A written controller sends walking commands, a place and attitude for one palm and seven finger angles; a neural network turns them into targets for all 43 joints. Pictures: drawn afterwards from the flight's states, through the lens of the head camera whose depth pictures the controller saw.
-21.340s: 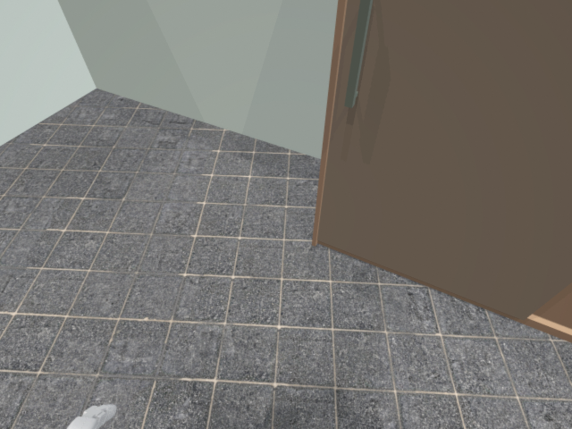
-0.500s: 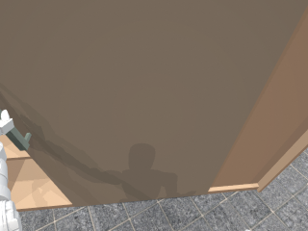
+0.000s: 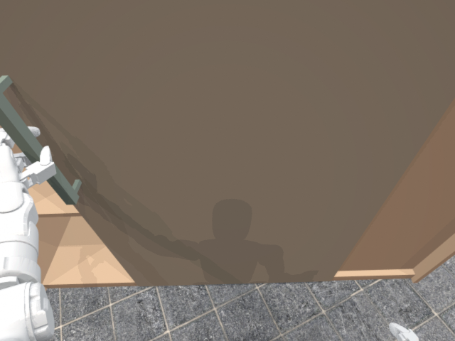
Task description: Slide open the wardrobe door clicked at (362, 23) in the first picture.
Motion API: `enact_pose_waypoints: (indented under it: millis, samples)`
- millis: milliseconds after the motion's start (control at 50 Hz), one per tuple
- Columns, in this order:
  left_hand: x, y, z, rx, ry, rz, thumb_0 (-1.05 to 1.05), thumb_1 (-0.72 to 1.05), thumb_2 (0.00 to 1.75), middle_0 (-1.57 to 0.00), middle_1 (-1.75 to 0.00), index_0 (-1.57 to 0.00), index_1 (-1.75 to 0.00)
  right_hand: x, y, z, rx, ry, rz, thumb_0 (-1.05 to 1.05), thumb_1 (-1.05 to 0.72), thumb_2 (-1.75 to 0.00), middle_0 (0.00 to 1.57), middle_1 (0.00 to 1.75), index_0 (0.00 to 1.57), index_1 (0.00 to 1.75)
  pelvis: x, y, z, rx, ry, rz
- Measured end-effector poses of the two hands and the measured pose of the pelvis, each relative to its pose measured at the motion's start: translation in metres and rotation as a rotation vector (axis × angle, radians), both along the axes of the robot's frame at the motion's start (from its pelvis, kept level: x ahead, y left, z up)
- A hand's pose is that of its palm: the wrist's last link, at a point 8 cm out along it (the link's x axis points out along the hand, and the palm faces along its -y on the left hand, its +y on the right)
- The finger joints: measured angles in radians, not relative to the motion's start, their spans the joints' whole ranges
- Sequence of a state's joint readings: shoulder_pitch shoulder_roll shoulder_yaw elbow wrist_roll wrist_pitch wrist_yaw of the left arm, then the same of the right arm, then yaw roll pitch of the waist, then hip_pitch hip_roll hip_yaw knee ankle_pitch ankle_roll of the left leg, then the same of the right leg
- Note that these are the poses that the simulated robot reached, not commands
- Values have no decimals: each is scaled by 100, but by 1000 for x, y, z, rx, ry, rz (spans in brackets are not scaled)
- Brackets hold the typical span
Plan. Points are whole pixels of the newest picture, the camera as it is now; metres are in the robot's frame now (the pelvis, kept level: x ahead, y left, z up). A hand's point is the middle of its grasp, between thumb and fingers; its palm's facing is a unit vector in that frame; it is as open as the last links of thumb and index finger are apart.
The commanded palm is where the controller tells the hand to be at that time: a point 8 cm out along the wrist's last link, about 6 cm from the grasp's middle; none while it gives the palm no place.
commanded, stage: stop walking and hold the door there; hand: left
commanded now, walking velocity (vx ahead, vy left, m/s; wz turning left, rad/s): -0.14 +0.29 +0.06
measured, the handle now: (43, 149) +0.43 +0.36 +0.12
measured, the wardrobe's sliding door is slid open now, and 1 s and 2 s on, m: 0.42 0.42 0.42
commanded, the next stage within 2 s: loosen the grip on the handle in 1.18 s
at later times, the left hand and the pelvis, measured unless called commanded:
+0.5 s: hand (40, 167) +0.38 +0.34 +0.13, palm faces +0.31 -0.91 -0.26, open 6.7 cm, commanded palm +0.35 +0.36 +0.11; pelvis -0.05 +0.11 +0.01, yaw +0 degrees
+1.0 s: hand (44, 166) +0.38 +0.33 +0.13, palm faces +0.19 -0.97 -0.13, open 6.0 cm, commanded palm +0.35 +0.35 +0.11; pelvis -0.04 +0.16 +0.00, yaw +3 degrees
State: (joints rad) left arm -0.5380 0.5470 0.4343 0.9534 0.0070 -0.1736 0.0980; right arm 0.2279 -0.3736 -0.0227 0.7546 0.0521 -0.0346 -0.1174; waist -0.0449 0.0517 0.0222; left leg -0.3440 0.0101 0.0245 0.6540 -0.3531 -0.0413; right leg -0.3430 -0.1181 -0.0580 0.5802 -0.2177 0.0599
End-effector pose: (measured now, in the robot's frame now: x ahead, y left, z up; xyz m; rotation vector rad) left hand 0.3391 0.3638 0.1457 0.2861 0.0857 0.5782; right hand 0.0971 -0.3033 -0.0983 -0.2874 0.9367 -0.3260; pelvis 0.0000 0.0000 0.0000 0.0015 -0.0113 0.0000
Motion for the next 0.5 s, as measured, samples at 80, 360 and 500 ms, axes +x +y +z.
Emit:
enact_pose_waypoints:
  millis: [80,360,500]
  samples:
    - [0,5,-2,13,-23,-56,-10,58,82,-32,-131,-28,-132,5,29,2,3,-31,22,1,-90,-90,20,30,20,30,-16,23,-4,19,-13,-7]
    - [-2,8,-2,18,-8,-146,-9,65,75,-25,-129,-19,-129,-44,130,-31,212,52,128,1,-90,-90,20,30,20,30,-56,69,0,13,12,-29]
    - [4,18,-5,-12,-39,-262,-9,60,78,-31,-133,-27,-134,-70,149,-18,120,160,104,1,-90,-90,20,30,20,30,-55,110,9,68,-5,9]
